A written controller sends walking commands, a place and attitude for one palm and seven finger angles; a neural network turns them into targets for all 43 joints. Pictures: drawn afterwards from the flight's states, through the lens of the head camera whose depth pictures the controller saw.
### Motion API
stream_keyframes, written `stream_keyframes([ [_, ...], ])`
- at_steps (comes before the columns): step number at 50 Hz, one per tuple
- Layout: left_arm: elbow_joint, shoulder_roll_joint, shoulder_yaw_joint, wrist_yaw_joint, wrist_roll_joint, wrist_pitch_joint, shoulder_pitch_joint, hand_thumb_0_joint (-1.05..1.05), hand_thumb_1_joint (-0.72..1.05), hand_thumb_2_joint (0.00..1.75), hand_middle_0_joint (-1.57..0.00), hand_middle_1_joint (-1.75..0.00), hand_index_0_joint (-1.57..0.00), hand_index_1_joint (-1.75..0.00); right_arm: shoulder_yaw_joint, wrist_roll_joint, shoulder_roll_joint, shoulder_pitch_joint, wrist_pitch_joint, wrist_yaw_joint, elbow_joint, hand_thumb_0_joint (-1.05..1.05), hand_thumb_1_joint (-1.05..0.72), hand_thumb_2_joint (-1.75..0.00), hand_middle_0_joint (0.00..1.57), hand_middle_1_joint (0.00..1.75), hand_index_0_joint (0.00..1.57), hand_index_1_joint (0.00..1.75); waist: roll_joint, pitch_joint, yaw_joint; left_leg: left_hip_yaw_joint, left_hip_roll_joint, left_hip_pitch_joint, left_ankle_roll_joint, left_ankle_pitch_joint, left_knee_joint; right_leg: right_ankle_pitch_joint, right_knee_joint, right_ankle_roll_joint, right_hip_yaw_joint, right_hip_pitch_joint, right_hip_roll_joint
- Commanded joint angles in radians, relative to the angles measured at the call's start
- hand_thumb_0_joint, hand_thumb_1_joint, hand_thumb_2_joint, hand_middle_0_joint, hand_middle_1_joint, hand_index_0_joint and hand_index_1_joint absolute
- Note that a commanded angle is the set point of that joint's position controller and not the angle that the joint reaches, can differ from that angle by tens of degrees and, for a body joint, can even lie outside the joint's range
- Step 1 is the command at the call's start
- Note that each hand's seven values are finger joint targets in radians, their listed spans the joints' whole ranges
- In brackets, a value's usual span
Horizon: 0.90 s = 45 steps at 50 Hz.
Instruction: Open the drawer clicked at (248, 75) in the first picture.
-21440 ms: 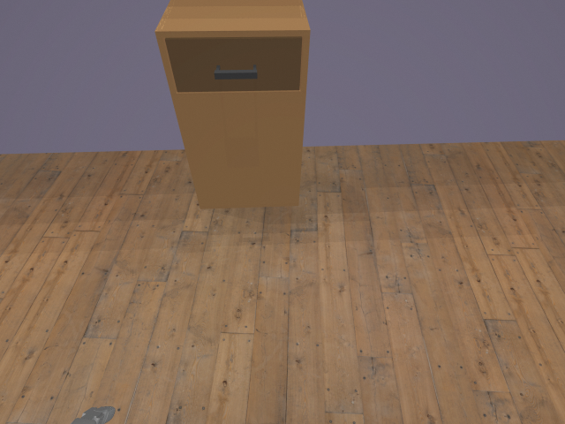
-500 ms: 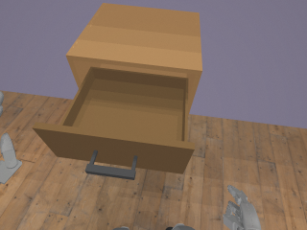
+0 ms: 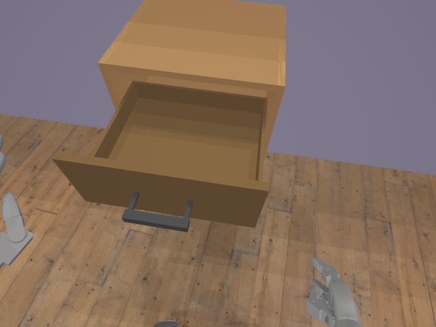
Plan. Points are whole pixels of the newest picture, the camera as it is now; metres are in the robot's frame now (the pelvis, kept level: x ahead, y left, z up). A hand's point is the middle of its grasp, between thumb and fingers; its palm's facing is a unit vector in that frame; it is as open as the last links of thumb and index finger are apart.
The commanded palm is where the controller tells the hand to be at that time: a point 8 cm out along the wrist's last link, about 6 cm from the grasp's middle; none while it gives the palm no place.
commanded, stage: step back with the hand held close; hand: left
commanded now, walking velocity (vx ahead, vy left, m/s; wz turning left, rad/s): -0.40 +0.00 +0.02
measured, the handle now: (159, 210) +0.34 +0.16 -0.05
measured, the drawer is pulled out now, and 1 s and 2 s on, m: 0.29 0.29 0.29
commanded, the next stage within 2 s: stop stepping back and stand still in 0.24 s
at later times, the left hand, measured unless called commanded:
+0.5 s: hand out of the picture +0.07 +0.19 +0.17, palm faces +0.29 -0.80 -0.52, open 7.4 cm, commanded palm +0.00 +0.24 +0.19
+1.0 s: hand out of the picture -0.01 +0.18 +0.18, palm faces +0.35 -0.79 -0.50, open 7.4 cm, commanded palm -0.07 +0.22 +0.19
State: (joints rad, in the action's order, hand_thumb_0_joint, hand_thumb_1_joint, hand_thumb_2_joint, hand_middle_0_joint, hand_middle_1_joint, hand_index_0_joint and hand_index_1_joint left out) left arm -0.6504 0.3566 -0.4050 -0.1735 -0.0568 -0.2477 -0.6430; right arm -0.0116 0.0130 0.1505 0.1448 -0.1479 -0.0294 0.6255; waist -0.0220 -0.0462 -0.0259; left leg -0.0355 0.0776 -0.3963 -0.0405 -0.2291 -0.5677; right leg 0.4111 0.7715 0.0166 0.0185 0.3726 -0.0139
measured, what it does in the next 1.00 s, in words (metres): walks backwards: right foot, then left foot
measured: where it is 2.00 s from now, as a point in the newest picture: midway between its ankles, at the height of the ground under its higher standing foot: outside the picture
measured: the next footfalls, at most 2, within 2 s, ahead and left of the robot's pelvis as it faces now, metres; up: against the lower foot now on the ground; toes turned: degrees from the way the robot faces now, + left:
right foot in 0.04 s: -0.02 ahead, -0.12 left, +0.00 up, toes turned -2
left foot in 0.38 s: -0.13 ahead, +0.05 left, +0.00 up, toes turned +2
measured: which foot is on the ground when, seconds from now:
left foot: down 0.00-0.08, up 0.10-0.36, down 0.38-1.00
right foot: up 0.00-0.02, down 0.04-0.82, up 0.84-1.00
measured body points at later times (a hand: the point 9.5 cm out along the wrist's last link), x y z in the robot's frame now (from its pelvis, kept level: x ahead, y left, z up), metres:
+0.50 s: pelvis -0.13 -0.04 +0.00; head -0.08 -0.02 +0.45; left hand +0.05 +0.23 +0.19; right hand +0.05 -0.29 -0.07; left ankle -0.13 +0.09 -0.73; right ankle -0.08 -0.12 -0.72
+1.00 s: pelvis -0.20 -0.05 +0.01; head -0.21 -0.05 +0.46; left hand -0.04 +0.22 +0.20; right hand -0.07 -0.30 -0.08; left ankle -0.19 +0.05 -0.73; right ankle -0.19 -0.14 -0.70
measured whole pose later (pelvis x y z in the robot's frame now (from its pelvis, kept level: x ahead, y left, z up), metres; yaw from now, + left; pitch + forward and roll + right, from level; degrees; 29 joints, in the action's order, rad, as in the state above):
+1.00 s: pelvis -0.20 -0.05 +0.01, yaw -1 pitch -1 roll +0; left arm -0.58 0.41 -0.38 -0.16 -0.02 -0.20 -0.68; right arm 0.00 -0.01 0.20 0.29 -0.12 -0.05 0.63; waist -0.01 0.02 0.04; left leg -0.07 0.02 -0.24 0.02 -0.25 -0.51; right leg 0.42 0.75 -0.01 0.08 0.35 -0.01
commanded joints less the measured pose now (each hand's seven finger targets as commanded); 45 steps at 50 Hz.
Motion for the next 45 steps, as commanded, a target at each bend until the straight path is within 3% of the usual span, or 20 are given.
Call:
stream_keyframes([
  [1,-0.226,0.135,-0.064,0.023,-0.001,-0.078,0.053,0.0,0.9,0.9,-0.2,-0.3,-0.2,-0.3,-0.051,-0.004,0.178,-0.051,-0.053,-0.003,-0.115,0.0,-0.9,-0.9,0.2,0.3,0.2,0.3,0.221,0.201,0.023,0.149,0.214,0.258,0.117,0.608,0.025,-0.205,-0.333,0.009,0.012,-0.089,0.035],
  [3,-0.201,0.204,-0.136,0.032,0.014,-0.079,0.011,0.0,0.9,0.9,-0.2,-0.3,-0.2,-0.3,-0.054,-0.013,0.177,-0.061,-0.021,0.002,-0.138,0.0,-0.9,-0.9,0.2,0.3,0.2,0.3,0.086,0.229,0.015,0.051,0.129,0.176,0.071,0.389,-0.077,-0.527,-0.424,-0.003,0.004,-0.187,0.092],
  [4,-0.184,0.183,-0.104,0.04,0.005,-0.071,0.002,0.0,0.9,0.9,-0.2,-0.3,-0.2,-0.3,-0.062,-0.039,0.15,-0.051,-0.008,0.005,-0.172,0.0,-0.9,-0.9,0.2,0.3,0.2,0.3,-0.181,0.272,0.033,-0.052,-0.006,0.055,0.014,0.092,-0.225,-0.867,-0.393,-0.055,-0.127,-0.252,0.226],
  [5,-0.157,0.212,-0.136,0.036,-0.008,-0.065,-0.038,0.0,0.9,0.9,-0.2,-0.3,-0.2,-0.3,-0.067,-0.059,0.156,-0.095,-0.002,0.002,-0.205,0.0,-0.9,-0.9,0.2,0.3,0.2,0.3,-0.295,0.265,0.019,0.002,-0.101,-0.086,0.005,-0.28,-0.424,-1.086,-0.377,-0.117,-0.266,-0.25,0.356],
  [6,-0.097,0.234,-0.184,0.021,-0.021,-0.055,-0.117,0.0,0.9,0.9,-0.2,-0.3,-0.2,-0.3,-0.049,-0.053,0.128,-0.099,0.014,-0.009,-0.199,0.0,-0.9,-0.9,0.2,0.3,0.2,0.3,-0.199,0.274,0.017,0.093,-0.087,-0.153,0.009,-0.307,-0.529,-1.06,-0.357,-0.132,-0.247,-0.261,0.391],
  [8,-0.078,0.217,-0.2,0.007,-0.009,-0.034,-0.158,0.0,0.9,0.9,-0.2,-0.3,-0.2,-0.3,-0.012,-0.036,0.102,-0.134,0.047,-0.025,-0.201,0.0,-0.9,-0.9,0.2,0.3,0.2,0.3,-0.12,0.303,0.012,0.086,-0.077,-0.194,-0.011,-0.324,-0.48,-1.049,-0.326,-0.168,-0.221,-0.305,0.342],
  [15,-0.17,0.188,-0.094,-0.024,0.012,-0.004,-0.093,0.0,0.9,0.9,-0.2,-0.3,-0.2,-0.3,-0.018,-0.026,0.136,-0.073,0.102,-0.063,-0.183,0.0,-0.9,-0.9,0.2,0.3,0.2,0.3,-0.126,0.266,0.051,0.002,-0.087,0.009,0.019,-0.154,0.029,-0.974,-0.332,-0.085,-0.132,-0.342,0.267],
  [17,-0.214,0.21,-0.094,-0.022,0.01,-0.02,-0.083,0.0,0.9,0.9,-0.2,-0.3,-0.2,-0.3,-0.046,-0.032,0.161,-0.054,0.095,-0.059,-0.176,0.0,-0.9,-0.9,0.2,0.3,0.2,0.3,-0.05,0.258,0.056,0.013,-0.032,0.129,0.042,0.09,0.193,-0.793,-0.276,-0.046,-0.097,-0.274,0.221],
  [19,-0.258,0.224,-0.122,-0.014,0.015,-0.031,-0.129,0.0,0.9,0.9,-0.2,-0.3,-0.2,-0.3,-0.064,-0.045,0.176,-0.056,0.059,-0.046,-0.21,0.0,-0.9,-0.9,0.2,0.3,0.2,0.3,0.129,0.282,0.029,0.098,0.126,0.203,0.096,0.326,0.239,-0.374,-0.192,-0.001,-0.047,-0.201,0.109],
  [22,-0.299,0.243,-0.169,-0.033,0.018,-0.035,-0.117,0.0,0.9,0.9,-0.2,-0.3,-0.2,-0.3,-0.04,-0.01,0.14,-0.07,0.006,-0.041,-0.218,0.0,-0.9,-0.9,0.2,0.3,0.2,0.3,0.36,0.196,0.039,0.174,0.2,0.071,0.144,0.324,0.268,0.035,0.001,-0.003,0.012,-0.102,0.041],
  [25,-0.261,0.184,-0.123,-0.03,0.008,-0.026,-0.106,0.0,0.9,0.9,-0.2,-0.3,-0.2,-0.3,-0.042,-0.028,0.161,-0.009,-0.022,-0.031,-0.18,0.0,-0.9,-0.9,0.2,0.3,0.2,0.3,0.221,0.148,0.037,0.095,0.15,0.079,0.128,0.221,0.176,-0.056,-0.148,0.003,0.018,-0.157,0.043],
  [27,-0.172,0.166,-0.094,-0.021,0.008,-0.022,-0.051,0.0,0.9,0.9,-0.2,-0.3,-0.2,-0.3,-0.031,-0.043,0.176,-0.016,-0.022,-0.03,-0.17,0.0,-0.9,-0.9,0.2,0.3,0.2,0.3,0.135,0.069,0.043,0.08,0.101,-0.073,0.109,-0.154,0.179,-0.143,-0.292,0.011,0.008,-0.278,0.061],
  [28,-0.148,0.179,-0.101,-0.019,0.014,-0.021,-0.012,0.0,0.9,0.9,-0.2,-0.3,-0.2,-0.3,-0.033,-0.04,0.18,-0.018,-0.018,-0.033,-0.171,0.0,-0.9,-0.9,0.2,0.3,0.2,0.3,0.063,0.034,0.045,0.052,0.044,-0.088,0.09,-0.283,0.137,-0.079,-0.383,-0.008,-0.079,-0.236,0.093],
  [30,-0.094,0.169,-0.072,-0.01,0.021,-0.007,0.038,0.0,0.9,0.9,-0.2,-0.3,-0.2,-0.3,-0.042,-0.033,0.181,0.006,-0.003,-0.038,-0.167,0.0,-0.9,-0.9,0.2,0.3,0.2,0.3,-0.108,0.018,0.048,-0.018,-0.087,0.032,0.063,-0.329,-0.13,0.397,-0.627,-0.064,-0.348,0.045,0.208],
  [32,-0.076,0.173,-0.044,-0.003,0.022,0.005,0.114,0.0,0.9,0.9,-0.2,-0.3,-0.2,-0.3,-0.036,-0.023,0.173,0.01,0.013,-0.031,-0.14,0.0,-0.9,-0.9,0.2,0.3,0.2,0.3,-0.222,0.04,0.061,-0.004,-0.114,0.063,0.062,-0.213,-0.372,0.391,-0.685,-0.104,-0.424,0.12,0.315],
  [38,-0.127,0.19,-0.056,-0.015,0.042,0.002,0.047,0.0,0.9,0.9,-0.2,-0.3,-0.2,-0.3,-0.01,-0.012,0.159,-0.012,0.001,-0.046,-0.152,0.0,-0.9,-0.9,0.2,0.3,0.2,0.3,-0.056,0.097,0.052,-0.043,-0.089,0.204,0.104,-0.198,0.172,0.233,-0.532,-0.089,-0.196,0.002,0.197],
  [41,-0.229,0.191,-0.064,-0.015,0.047,-0.027,0.039,0.0,0.9,0.9,-0.2,-0.3,-0.2,-0.3,-0.037,-0.008,0.194,-0.018,-0.025,-0.034,-0.179,0.0,-0.9,-0.9,0.2,0.3,0.2,0.3,0.249,0.139,0.03,0.211,0.136,0.182,0.186,-0.116,0.332,-0.02,-0.073,-0.012,0.015,-0.085,-0.017],
  [42,-0.198,0.189,-0.085,-0.013,0.037,-0.019,-0.005,0.0,0.9,0.9,-0.2,-0.3,-0.2,-0.3,-0.03,-0.014,0.157,-0.003,-0.023,-0.028,-0.17,0.0,-0.9,-0.9,0.2,0.3,0.2,0.3,0.293,0.11,0.047,0.3,0.196,0.104,0.211,-0.298,0.407,0.052,0.107,-0.003,0.035,-0.031,-0.013],
  [43,-0.165,0.202,-0.106,-0.01,0.037,-0.01,-0.025,0.0,0.9,0.9,-0.2,-0.3,-0.2,-0.3,-0.031,-0.018,0.146,-0.004,-0.024,-0.025,-0.173,0.0,-0.9,-0.9,0.2,0.3,0.2,0.3,0.293,0.065,0.052,0.348,0.232,0.042,0.251,-0.436,0.454,0.043,0.283,-0.001,0.019,0.03,-0.026],
  [45,-0.118,0.186,-0.093,-0.014,0.04,-0.01,-0.025,0.0,0.9,0.9,-0.2,-0.3,-0.2,-0.3,-0.021,-0.02,0.142,-0.02,-0.03,-0.026,-0.15,0.0,-0.9,-0.9,0.2,0.3,0.2,0.3,0.144,-0.04,0.044,0.281,0.218,0.0,0.251,-0.265,0.386,0.026,0.246,-0.017,-0.024,0.092,0.034],
])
